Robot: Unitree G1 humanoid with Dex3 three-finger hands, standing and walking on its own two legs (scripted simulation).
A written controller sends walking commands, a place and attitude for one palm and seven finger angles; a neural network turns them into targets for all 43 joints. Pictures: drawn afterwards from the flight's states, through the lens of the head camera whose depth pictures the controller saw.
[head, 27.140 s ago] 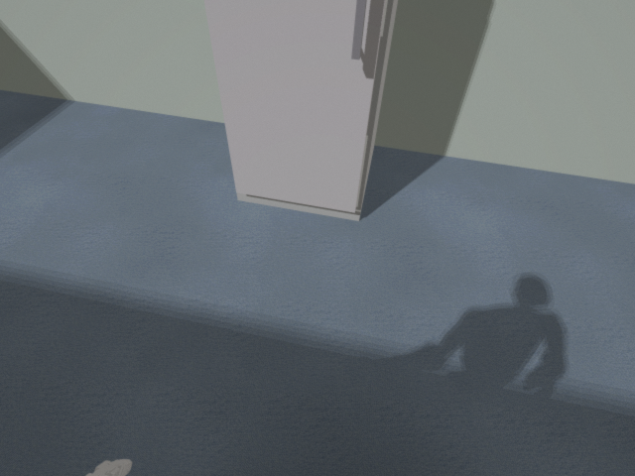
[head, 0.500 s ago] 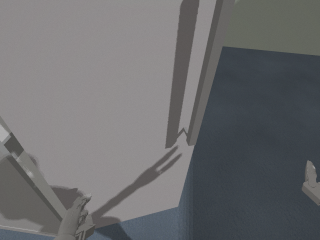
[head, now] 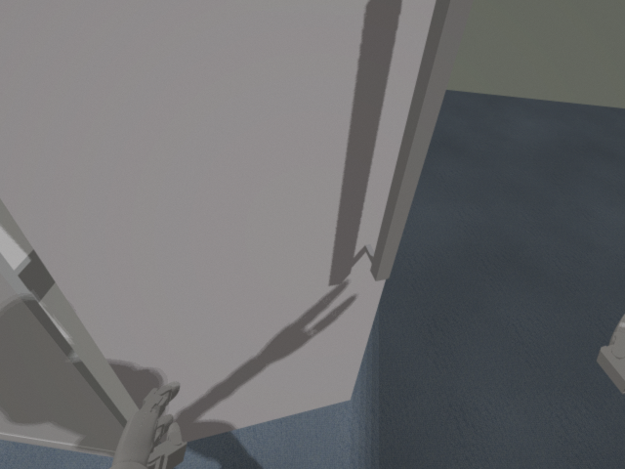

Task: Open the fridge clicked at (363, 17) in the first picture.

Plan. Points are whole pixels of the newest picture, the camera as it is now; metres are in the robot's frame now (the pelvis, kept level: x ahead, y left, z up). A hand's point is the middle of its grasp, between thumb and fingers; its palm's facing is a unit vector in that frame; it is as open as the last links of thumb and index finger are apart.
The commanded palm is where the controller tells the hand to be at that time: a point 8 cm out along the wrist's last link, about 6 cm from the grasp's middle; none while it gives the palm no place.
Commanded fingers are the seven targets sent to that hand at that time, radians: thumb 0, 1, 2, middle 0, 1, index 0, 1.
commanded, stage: step back with the hand held close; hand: right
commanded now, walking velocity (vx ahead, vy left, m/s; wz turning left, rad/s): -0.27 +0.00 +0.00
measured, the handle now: (404, 143) +0.45 -0.11 +0.23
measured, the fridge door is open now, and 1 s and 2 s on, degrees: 68 68 68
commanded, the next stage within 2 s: stop stepping back and stand still in 1.28 s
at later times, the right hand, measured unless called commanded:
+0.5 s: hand out of the picture +0.15 -0.29 +0.15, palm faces +0.47 +0.77 -0.44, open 7.4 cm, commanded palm +0.09 -0.33 +0.17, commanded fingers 0.00 -0.90 -0.90 0.20 0.30 0.20 0.30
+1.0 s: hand out of the picture +0.09 -0.30 +0.16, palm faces +0.53 +0.74 -0.42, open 7.4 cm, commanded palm +0.02 -0.33 +0.17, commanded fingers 0.00 -0.90 -0.90 0.20 0.30 0.20 0.30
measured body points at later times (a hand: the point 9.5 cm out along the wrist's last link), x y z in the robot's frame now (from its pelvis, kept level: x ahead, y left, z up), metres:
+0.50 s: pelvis -0.06 -0.03 -0.02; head -0.05 -0.03 +0.43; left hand +0.11 +0.21 -0.10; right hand +0.12 -0.33 +0.17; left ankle +0.02 +0.12 -0.74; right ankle +0.01 -0.12 -0.74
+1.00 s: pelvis -0.11 -0.03 -0.04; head -0.10 -0.04 +0.41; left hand +0.06 +0.21 -0.11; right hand +0.05 -0.33 +0.18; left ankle +0.02 +0.12 -0.74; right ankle +0.01 -0.12 -0.74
